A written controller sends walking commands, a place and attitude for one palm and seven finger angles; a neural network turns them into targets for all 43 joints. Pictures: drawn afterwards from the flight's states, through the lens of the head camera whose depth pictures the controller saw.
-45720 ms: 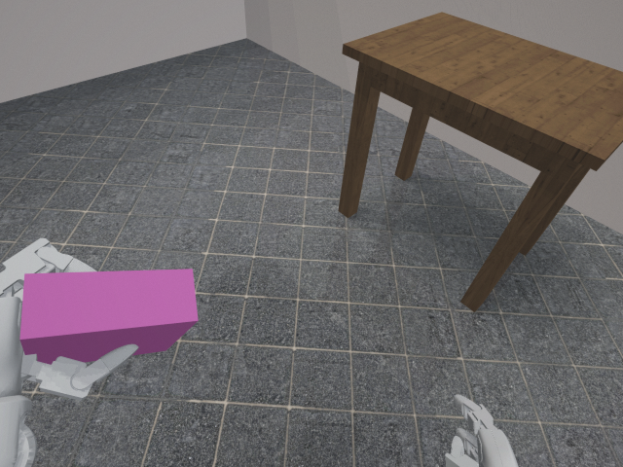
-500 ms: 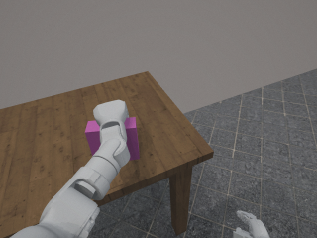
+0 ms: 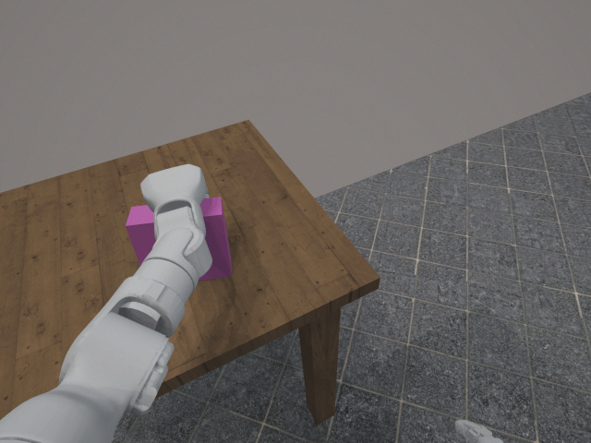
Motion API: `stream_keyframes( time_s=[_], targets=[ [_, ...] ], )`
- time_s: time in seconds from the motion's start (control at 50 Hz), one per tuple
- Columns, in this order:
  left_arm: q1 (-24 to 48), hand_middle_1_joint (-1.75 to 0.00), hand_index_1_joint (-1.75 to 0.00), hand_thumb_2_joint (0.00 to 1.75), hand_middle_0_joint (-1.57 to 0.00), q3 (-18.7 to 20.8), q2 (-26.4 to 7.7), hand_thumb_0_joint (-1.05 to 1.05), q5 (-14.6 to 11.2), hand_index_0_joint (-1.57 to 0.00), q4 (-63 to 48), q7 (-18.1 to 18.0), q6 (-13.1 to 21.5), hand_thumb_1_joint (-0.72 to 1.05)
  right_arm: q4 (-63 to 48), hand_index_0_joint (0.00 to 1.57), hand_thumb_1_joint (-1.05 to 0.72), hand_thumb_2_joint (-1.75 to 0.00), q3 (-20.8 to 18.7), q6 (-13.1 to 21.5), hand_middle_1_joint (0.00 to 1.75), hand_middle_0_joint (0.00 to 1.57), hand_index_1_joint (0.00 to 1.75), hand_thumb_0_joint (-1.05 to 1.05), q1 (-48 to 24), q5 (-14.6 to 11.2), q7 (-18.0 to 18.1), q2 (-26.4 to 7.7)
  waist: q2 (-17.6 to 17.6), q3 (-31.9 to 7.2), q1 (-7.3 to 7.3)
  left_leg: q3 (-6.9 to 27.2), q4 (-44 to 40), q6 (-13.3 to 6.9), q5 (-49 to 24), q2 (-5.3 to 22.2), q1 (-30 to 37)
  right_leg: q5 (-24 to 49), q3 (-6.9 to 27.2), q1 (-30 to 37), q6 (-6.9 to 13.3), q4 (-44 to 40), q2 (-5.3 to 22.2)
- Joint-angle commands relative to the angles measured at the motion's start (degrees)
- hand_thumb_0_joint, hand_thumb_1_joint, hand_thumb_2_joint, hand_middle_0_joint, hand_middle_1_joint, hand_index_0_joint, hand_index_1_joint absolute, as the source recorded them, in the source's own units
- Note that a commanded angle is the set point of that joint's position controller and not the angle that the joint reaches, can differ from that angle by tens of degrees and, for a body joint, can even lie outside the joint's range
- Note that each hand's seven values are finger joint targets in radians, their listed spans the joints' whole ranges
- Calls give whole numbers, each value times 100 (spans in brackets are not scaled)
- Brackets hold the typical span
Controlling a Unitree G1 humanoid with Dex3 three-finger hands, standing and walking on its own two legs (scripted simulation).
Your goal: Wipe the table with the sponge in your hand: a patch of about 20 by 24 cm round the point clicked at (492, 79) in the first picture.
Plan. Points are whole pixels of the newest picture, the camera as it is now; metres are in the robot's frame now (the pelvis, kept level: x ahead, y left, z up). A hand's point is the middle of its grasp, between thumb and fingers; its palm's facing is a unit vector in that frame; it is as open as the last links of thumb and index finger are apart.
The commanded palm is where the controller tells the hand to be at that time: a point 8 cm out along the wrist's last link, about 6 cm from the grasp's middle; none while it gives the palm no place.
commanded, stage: wipe forward along the third lane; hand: left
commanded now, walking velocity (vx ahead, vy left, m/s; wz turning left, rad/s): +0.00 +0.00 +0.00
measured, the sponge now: (186, 253) +0.40 +0.20 +0.04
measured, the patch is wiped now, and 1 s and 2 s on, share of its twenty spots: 0.95 0.95 0.95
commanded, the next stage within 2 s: wipe back along the third lane in 0.62 s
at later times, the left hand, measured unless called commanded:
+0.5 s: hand (178, 199) +0.46 +0.20 +0.11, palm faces -0.07 -0.04 -1.00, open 9.6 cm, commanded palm +0.45 +0.22 +0.14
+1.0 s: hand (170, 199) +0.47 +0.22 +0.10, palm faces +0.01 -0.05 -1.00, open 9.7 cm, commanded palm +0.43 +0.22 +0.14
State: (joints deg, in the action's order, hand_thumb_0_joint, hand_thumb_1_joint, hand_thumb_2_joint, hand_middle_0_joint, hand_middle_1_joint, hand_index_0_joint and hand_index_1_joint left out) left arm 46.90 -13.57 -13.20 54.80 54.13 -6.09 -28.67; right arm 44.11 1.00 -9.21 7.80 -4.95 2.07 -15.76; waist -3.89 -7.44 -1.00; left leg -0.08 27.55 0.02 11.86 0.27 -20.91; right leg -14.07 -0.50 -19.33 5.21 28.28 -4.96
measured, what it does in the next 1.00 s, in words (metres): stands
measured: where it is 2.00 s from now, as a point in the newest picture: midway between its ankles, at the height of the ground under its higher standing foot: outside the picture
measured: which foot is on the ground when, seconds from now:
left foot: down 0.00-1.00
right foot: down 0.00-1.00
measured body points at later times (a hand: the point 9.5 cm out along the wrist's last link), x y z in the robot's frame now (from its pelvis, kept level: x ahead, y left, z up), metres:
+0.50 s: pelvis +0.01 +0.00 +0.00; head +0.02 -0.02 +0.45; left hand +0.46 +0.20 +0.16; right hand +0.12 -0.26 -0.13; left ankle +0.02 +0.13 -0.74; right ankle +0.00 -0.06 -0.74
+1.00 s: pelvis +0.03 +0.03 +0.00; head +0.03 +0.01 +0.45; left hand +0.46 +0.22 +0.15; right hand +0.13 -0.23 -0.13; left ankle +0.02 +0.13 -0.74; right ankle +0.00 -0.06 -0.74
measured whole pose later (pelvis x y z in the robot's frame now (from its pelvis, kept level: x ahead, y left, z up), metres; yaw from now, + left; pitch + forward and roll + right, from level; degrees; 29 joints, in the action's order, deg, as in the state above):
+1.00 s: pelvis +0.03 +0.03 +0.00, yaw -1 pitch +9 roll -1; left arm 47.4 -12.3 -14.8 54.7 55.0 -11.7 -27.3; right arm 44.5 -0.4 -9.8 11.5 -4.6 -0.1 -15.3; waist -3.6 -9.3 -1.9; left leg -1.3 27.9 -1.9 14.0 -0.7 -22.5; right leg -14.5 0.9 -19.7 2.8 25.8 -3.9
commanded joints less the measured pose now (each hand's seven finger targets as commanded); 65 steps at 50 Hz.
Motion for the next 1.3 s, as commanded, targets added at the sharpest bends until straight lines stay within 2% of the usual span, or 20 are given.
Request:
stream_keyframes(
  time_s=[0.0,0.06,0.08,0.22,0.3,0.36,0.46,0.54,0.56,0.58,0.62,0.66,0.7,0.76,0.82,0.86,0.96,1.06,1.16,1.28],
  targets=[
    [1905,-160,-160,130,-120,178,-1367,0,344,-120,-393,-439,-46,10,-823,20,-90,-90,-172,217,30,20,30,0,-755,-4,35,-589,931,-1015,5,-105,-173,-294,-219,-119,61,1157,639,735,-313,-586,505],
    [1974,-160,-160,130,-120,414,-1671,0,304,-120,-313,-449,6,10,-801,20,-90,-90,-172,227,30,20,30,0,-738,1,55,-634,1051,-1069,37,-59,-208,-291,-221,-120,-45,1185,712,812,-319,-600,513],
    [2025,-160,-160,130,-120,255,-1542,0,326,-120,-322,-462,23,10,-801,20,-90,-90,-170,230,30,20,30,0,-704,-7,58,-635,1018,-1026,-47,-99,-177,-304,-246,-115,-8,1269,676,764,-336,-575,526],
    [2314,-160,-160,130,-120,239,-1681,0,499,-120,-145,-493,15,10,-763,20,-90,-90,-170,204,30,20,30,0,-576,9,24,-654,809,-1061,-133,-116,-132,-304,-242,-110,-51,1302,653,658,-339,-552,530],
    [2424,-160,-160,130,-120,545,-2174,0,453,-120,59,-510,0,10,-722,20,-90,-90,-164,198,30,20,30,0,-520,11,58,-711,872,-1168,-115,-107,-108,-299,-200,-106,-169,1230,721,773,-355,-558,541],
    [2604,-160,-160,130,-120,369,-1922,0,441,-120,49,-460,15,10,-749,20,-90,-90,-163,200,30,20,30,0,-498,6,43,-672,665,-1303,-142,-77,-126,-293,-325,-100,-130,1425,627,754,-338,-494,536],
    [2969,-160,-160,130,-120,522,-2247,0,463,-120,248,-422,58,10,-689,20,-90,-90,-169,233,30,20,30,0,-325,21,64,-738,652,-1274,-227,-52,-124,-312,-180,-86,-229,1213,619,672,-363,-533,535],
    [3097,-160,-160,130,-120,396,-2138,0,510,-120,427,-403,122,10,-621,20,-90,-90,-194,279,30,20,30,0,-104,29,60,-764,761,-1377,-368,-103,-40,-333,-244,-66,-191,1383,557,614,-397,-485,520],
    [3074,-160,-160,130,-120,602,-2355,0,514,-120,451,-389,141,10,-622,20,-90,-90,-203,281,30,20,30,0,-87,41,58,-771,632,-1493,-264,-33,-67,-317,-321,-76,-227,1430,540,677,-356,-449,512],
    [3234,-160,-160,130,-120,360,-2129,0,524,-120,442,-380,170,10,-626,20,-90,-90,-200,290,30,20,30,0,-42,32,56,-766,634,-1431,-388,-72,-51,-330,-263,-69,-192,1376,508,585,-385,-450,510],
    [3084,-160,-160,130,-120,449,-2167,0,516,-120,579,-396,190,10,-595,20,-90,-90,-228,312,30,20,30,0,55,44,32,-778,784,-1499,-378,-89,3,-339,-337,-62,-201,1546,500,626,-397,-435,500],
    [3092,-160,-160,130,-120,440,-2025,0,450,-120,416,-380,248,10,-632,20,-90,-90,-246,311,30,20,30,0,50,59,18,-743,562,-1730,-300,-66,-22,-322,-540,-69,-113,1793,456,718,-351,-389,496],
    [2778,-160,-160,130,-120,520,-2029,0,426,-120,519,-414,286,10,-625,20,-90,-90,-275,307,30,20,30,0,129,72,-17,-764,758,-1752,-280,-105,30,-334,-643,-63,-83,2005,439,804,-373,-371,483],
    [2362,-160,-160,130,-120,454,-1662,0,281,-120,290,-412,342,10,-717,20,-90,-90,-296,294,30,20,30,0,25,65,-57,-700,750,-1852,-138,-107,-31,-326,-882,-68,-4,2300,392,983,-343,-368,482],
    [2129,-160,-160,130,-120,334,-1440,0,267,-120,88,-503,328,10,-727,20,-90,-90,-311,259,30,20,30,0,-50,60,-110,-690,757,-1613,-122,-131,-58,-337,-878,-48,150,2165,358,834,-334,-429,448],
    [1888,-160,-160,130,-120,363,-1305,0,227,-120,-149,-539,294,10,-772,20,-90,-90,-327,247,30,20,30,0,-183,55,-136,-637,561,-1695,17,-101,-68,-327,-1141,-56,282,2320,306,899,-275,-374,438],
    [1496,-160,-160,130,-120,-84,-571,0,109,-120,-442,-586,-105,10,-844,20,-90,-90,-298,134,30,20,30,0,-581,-9,-233,-558,539,-1324,91,-35,-153,-292,-1231,-12,555,1981,142,610,-203,-400,378],
    [1515,-160,-160,130,-120,-140,-466,0,-120,-120,-760,-580,-538,10,-917,20,-90,-90,-240,-13,30,20,30,0,-977,-45,-230,-526,708,-1348,146,13,-260,-249,-1213,4,759,1745,71,691,-193,-445,375],
    [1430,-160,-160,130,-120,-530,5,0,-122,-120,-1225,-458,-822,10,-1061,20,-90,-90,-209,-150,30,20,30,0,-1293,-39,-273,-450,726,-1526,156,100,-220,-203,-1643,27,1123,1969,-19,720,-132,-382,354],
    [1140,-160,-160,130,-120,-847,268,0,-67,-120,-1661,-324,-1015,10,-1157,20,-90,-90,-184,-336,30,20,30,0,-1541,-28,-379,-434,691,-1415,156,158,-136,-162,-1958,29,1333,2154,-68,722,-67,-318,340]
  ],
)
